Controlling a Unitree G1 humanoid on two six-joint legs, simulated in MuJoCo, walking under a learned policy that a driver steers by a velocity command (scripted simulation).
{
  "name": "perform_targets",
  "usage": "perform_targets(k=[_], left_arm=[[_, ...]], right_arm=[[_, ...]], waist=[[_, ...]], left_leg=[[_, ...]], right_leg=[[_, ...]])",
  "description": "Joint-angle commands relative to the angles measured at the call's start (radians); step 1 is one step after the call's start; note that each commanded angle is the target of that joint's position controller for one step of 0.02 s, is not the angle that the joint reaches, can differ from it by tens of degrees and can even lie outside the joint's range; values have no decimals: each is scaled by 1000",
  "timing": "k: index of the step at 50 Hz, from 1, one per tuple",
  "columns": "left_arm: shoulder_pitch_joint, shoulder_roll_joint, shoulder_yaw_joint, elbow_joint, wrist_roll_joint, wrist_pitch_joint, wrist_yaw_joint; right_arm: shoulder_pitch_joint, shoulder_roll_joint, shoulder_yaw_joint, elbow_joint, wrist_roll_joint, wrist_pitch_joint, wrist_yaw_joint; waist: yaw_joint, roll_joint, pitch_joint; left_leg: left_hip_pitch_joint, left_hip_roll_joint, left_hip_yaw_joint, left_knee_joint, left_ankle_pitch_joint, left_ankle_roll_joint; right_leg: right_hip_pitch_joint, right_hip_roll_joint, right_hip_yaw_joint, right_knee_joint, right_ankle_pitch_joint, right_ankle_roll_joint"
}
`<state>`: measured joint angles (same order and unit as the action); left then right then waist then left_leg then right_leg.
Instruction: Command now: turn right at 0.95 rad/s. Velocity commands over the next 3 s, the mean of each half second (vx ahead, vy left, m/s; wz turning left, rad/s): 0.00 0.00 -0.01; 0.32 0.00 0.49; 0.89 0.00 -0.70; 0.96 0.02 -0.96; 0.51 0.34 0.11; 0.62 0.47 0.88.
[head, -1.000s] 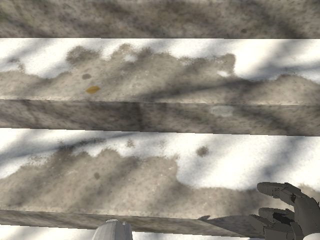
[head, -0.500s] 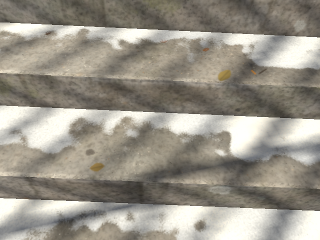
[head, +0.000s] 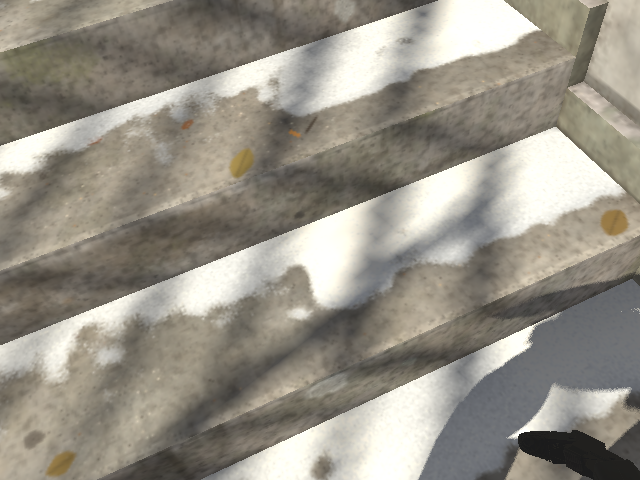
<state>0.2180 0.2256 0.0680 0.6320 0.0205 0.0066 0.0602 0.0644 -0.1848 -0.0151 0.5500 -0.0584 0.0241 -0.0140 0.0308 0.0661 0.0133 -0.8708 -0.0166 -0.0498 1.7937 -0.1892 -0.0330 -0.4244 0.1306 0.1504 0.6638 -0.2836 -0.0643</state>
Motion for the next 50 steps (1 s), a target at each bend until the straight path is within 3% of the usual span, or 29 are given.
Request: perform_targets(k=[1, 5, 10, 14, 15, 16, 17, 18, 19, 20, 21, 22, 23, 24, 25, 26, 28, 33, 35, 38, 40, 42, 43, 45, 46, 47, 48, 49, 50], left_arm=[[-8, 183, 53, -72, 7, -26, 6], [-13, 195, 62, -74, 10, -34, 21], [-17, 146, 36, -52, -2, -53, 26], [-141, 125, 5, -63, -13, -56, 26], [-165, 93, -1, -73, -35, -40, 19], [-201, 93, -5, -53, -43, -21, 6], [-183, 151, 11, -30, -20, -10, 1], [-103, 142, 28, -3, 1, -1, -10], [-83, 118, 26, -15, 11, -10, -38], [-2, 33, 1, -11, 29, -2, -49], [128, 28, 2, -2, 53, 5, -58], [61, 56, 8, -23, 44, -1, -66], [-104, 43, 0, -70, 31, -9, -75], [-166, 47, 4, -62, 30, -3, -75], [-194, 67, 2, -59, 34, 9, -74], [-208, 54, -7, -74, 35, 21, -74], [-217, 23, -26, -88, 50, 34, -72], [-216, -25, -62, -120, 60, 26, -59], [-271, -64, -83, -145, 72, 7, -61], [-429, -90, -115, -214, 85, -20, -60], [-488, -105, -135, -249, 77, -15, -50], [-576, -118, -148, -295, 62, -1, -39], [-556, -91, -142, -308, 49, -2, -35], [-279, -43, -114, -172, 12, -4, -48], [-194, 1, -84, -143, -6, -6, -52], [-53, 40, -57, -96, -29, 1, -48], [49, 92, -35, -60, -29, 5, -47], [166, 135, -16, -17, -10, -2, -53], [234, 184, 7, 43, 10, 6, -47]], right_arm=[[-75, -56, -9, -111, -2, -10, -12], [-101, -54, -7, -139, 8, -12, -24], [-106, -28, 16, -175, 12, 4, -29], [-34, 6, 48, -211, 30, 37, -24], [-50, 12, 62, -220, 48, 25, -22], [32, 1, 52, -158, 71, 3, -15], [139, 5, 24, -100, 86, -5, -22], [198, -63, -9, -45, 71, -9, -32], [188, -124, -22, -13, 47, -22, -31], [200, -147, -21, -9, 63, -27, -26], [321, -244, -60, -21, 81, -30, -20], [313, -242, -74, -44, 87, -28, -28], [218, -228, -74, -67, 72, -26, -36], [89, -184, -68, -87, 54, -22, -41], [120, -170, -67, -60, 66, -28, -47], [180, -177, -72, -30, 68, -28, -53], [265, -177, -84, 21, 57, -33, -59], [336, -158, -89, 85, 31, -31, -74], [415, -154, -89, 143, 24, -51, -64], [473, -167, -83, 215, 44, -92, -31], [487, -133, -70, 283, 61, -99, -14], [498, -126, -63, 316, 64, -92, -35], [489, -128, -63, 327, 57, -94, -43], [402, -113, -52, 298, 85, -111, -48], [456, -154, -62, 300, 83, -127, -54], [444, -205, -75, 299, 73, -139, -55], [422, -252, -91, 285, 66, -145, -49], [364, -269, -100, 252, 64, -149, -39], [284, -211, -87, 187, 66, -138, -7]], waist=[[10, -151, -151], [19, -175, -169], [19, -174, -137], [-59, -164, -149], [-46, -127, -176], [-92, -64, -207], [-126, -202, -230], [-88, -173, -185], [-47, 14, -68], [47, 132, -6], [28, 251, -195], [-33, 253, -290], [-70, 265, -221], [-33, 153, -123], [-49, 65, -73], [-63, 67, -54], [-81, 39, -78], [-95, 37, -125], [-119, 6, -138], [-142, -41, -3], [-151, -1, 48], [-175, 76, 47], [-147, 92, 63], [-4, 44, -141], [25, 55, -221], [100, 75, -294], [141, 50, -356], [200, -55, -405], [216, -261, -345]], left_leg=[[-169, -32, -13, 113, -39, 15], [-226, -19, -41, 198, -156, 30], [-180, 42, -55, 133, -384, 43], [237, 123, -123, -433, -416, 84], [361, 102, -100, -706, -399, 90], [470, 63, 54, -991, -64, 58], [522, 69, 76, -1269, -26, 73], [600, 47, 93, -1552, 123, 61], [698, 104, -51, -1604, 317, 34], [892, 220, -193, -1358, 1186, -30], [1013, 340, -257, -1194, 1875, -14], [1051, 334, -333, -1202, 1896, 26], [923, 309, -469, -1292, 1458, 116], [846, 251, -415, -1275, 1152, 157], [847, 193, -341, -1258, 1085, 133], [849, 158, -302, -1257, 1088, 100], [886, 125, -304, -1262, 1040, 48], [931, 92, -376, -1291, 867, 38], [998, 112, -528, -1353, 319, 120], [971, 106, -642, -1476, -278, 222], [809, 77, -558, -1619, -342, 220], [714, 133, -502, -1864, -88, 260], [711, 137, -431, -1891, 43, 260], [592, 121, -126, -1770, 1034, 207], [633, 176, -112, -1629, 1647, 193], [767, 238, -114, -1439, 1898, 194], [839, 267, -100, -1234, 1993, 197], [748, 253, -83, -984, 1869, 189], [420, 91, -40, -651, 1382, 118]], right_leg=[[273, -254, 410, -167, 396, -235], [371, -301, 444, -180, 493, -252], [358, -333, 335, -213, 512, -214], [150, -312, 187, -253, 537, -79], [192, -280, 99, -229, 680, -21], [289, -243, 26, -179, 753, -1], [383, -260, 44, -133, 793, -28], [424, -223, 15, -24, 736, -14], [220, -155, -40, 158, 182, 27], [-204, -107, -111, 467, -156, 72], [-316, -113, -109, 668, -208, 124], [-395, -135, -109, 803, -161, 149], [-460, -131, -98, 931, -116, 160], [-514, -147, -92, 1065, -37, 165], [-558, -156, -108, 1055, -10, 167], [-587, -139, -143, 1087, -7, 160], [-628, -114, -166, 1117, -10, 133], [-778, -64, -172, 1275, -11, 91], [-966, -61, -136, 1427, -14, 69], [-1202, -85, -126, 1436, -26, 62], [-1073, -94, -215, 1203, -19, 52], [-863, -88, -333, 1062, -109, 37], [-740, -116, -314, 941, -150, 12], [-143, -22, -398, 712, -219, -63], [-3, 38, -436, 764, -297, -79], [5, 38, -390, 688, -364, -102], [48, 52, -334, 585, -467, -131], [209, 22, -169, 424, -511, -184], [291, -121, 252, 138, -770, -321]])
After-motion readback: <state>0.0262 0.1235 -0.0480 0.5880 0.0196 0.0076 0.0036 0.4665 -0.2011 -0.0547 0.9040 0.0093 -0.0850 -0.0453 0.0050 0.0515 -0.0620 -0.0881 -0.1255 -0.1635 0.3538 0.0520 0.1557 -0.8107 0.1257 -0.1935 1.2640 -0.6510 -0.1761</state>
